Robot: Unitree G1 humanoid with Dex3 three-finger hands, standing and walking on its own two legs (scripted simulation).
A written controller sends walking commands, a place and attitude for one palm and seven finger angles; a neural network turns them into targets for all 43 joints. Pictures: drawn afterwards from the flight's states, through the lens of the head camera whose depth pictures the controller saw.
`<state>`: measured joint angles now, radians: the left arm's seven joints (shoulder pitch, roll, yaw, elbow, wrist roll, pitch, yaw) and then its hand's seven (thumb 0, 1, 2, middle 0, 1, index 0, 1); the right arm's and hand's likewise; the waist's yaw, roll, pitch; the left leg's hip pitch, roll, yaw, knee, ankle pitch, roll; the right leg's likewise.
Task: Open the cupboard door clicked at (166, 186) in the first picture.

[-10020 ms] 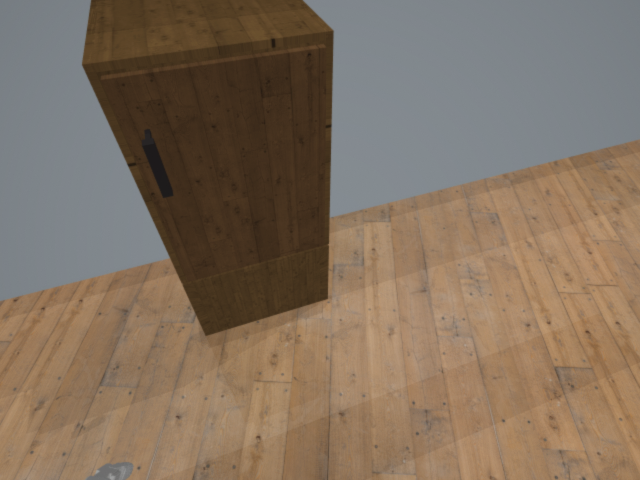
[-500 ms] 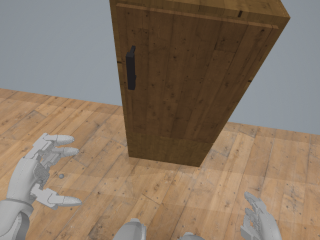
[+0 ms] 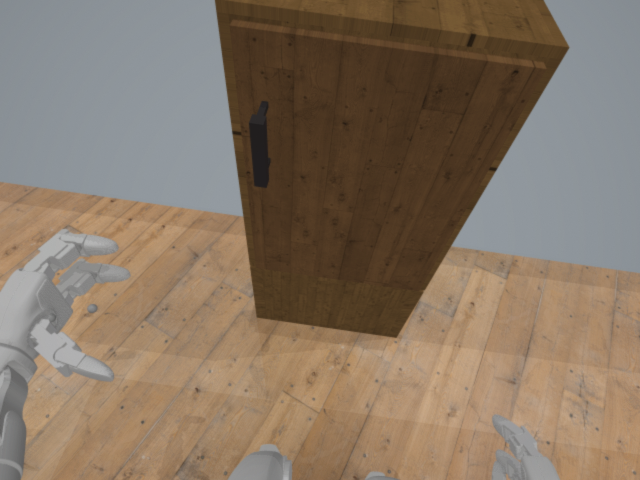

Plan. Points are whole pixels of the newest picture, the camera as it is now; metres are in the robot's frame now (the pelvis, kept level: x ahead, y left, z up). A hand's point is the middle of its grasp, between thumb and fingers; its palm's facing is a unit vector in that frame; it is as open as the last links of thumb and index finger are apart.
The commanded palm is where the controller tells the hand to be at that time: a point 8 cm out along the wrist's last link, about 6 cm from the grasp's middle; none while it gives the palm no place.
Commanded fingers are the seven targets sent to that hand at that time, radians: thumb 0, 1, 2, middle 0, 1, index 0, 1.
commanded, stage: raise the hand with hooked fingers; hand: left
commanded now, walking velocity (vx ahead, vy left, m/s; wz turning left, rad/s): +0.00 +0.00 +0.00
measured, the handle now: (262, 145) +0.59 +0.13 +0.05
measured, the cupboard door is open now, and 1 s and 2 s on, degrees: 0 0 0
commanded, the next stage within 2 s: move the hooked fingers beside the handle in 0.42 s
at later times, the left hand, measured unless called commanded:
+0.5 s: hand (106, 308) +0.29 +0.26 +0.06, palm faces -0.05 -1.00 -0.03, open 14.0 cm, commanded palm +0.27 +0.31 +0.06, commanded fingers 0.00 -0.50 0.30 -0.30 -1.20 -0.30 -1.20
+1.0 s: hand (155, 249) +0.37 +0.23 +0.06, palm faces -0.08 -1.00 -0.02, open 14.0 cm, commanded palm +0.35 +0.29 +0.06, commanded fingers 0.00 -0.50 0.30 -0.30 -1.20 -0.30 -1.20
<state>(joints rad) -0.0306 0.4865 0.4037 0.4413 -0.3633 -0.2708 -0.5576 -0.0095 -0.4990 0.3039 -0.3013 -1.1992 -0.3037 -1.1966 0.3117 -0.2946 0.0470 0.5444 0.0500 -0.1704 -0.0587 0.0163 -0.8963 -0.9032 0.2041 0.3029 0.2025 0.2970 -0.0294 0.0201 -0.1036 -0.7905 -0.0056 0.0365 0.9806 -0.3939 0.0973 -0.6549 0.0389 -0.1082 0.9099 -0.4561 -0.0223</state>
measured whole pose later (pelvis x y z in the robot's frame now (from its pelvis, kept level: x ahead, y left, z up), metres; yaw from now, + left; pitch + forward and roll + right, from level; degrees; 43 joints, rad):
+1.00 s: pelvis +0.01 -0.01 +0.00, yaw -1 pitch +14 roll -3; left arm -0.30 0.47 0.37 0.66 -0.29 -0.29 -0.49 -0.01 -0.50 0.30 -0.30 -1.20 -0.31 -1.20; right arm 0.33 -0.29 0.05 0.56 0.05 -0.10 -0.05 0.01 -0.90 -0.90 0.20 0.30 0.20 0.30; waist -0.07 0.02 -0.11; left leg -0.83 0.01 0.05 0.99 -0.41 0.08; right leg -0.71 0.05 -0.09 0.93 -0.47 -0.03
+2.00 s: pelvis +0.01 -0.01 -0.03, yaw -3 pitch +23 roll -5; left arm -0.92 0.66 0.42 1.22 -0.12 -0.36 -0.39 -0.01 -0.50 0.30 -0.30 -1.20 -0.30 -1.20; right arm 0.41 -0.29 0.05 0.63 0.02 0.06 -0.02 0.01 -0.90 -0.90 0.20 0.30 0.20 0.30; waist -0.19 0.03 -0.11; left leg -1.07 0.04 0.04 1.11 -0.45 0.09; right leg -0.94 0.08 -0.10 1.03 -0.50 -0.04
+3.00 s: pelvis +0.01 +0.00 -0.03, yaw -4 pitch +25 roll -7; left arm -1.01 0.70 0.40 1.28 -0.07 -0.34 -0.34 -0.01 -0.50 0.30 -0.30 -1.20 -0.30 -1.20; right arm 0.41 -0.28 0.07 0.61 0.00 0.09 0.00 0.01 -0.90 -0.90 0.20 0.30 0.20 0.30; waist -0.21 0.04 -0.11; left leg -1.13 0.04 0.02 1.14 -0.46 0.09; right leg -0.98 0.08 -0.11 1.04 -0.50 -0.03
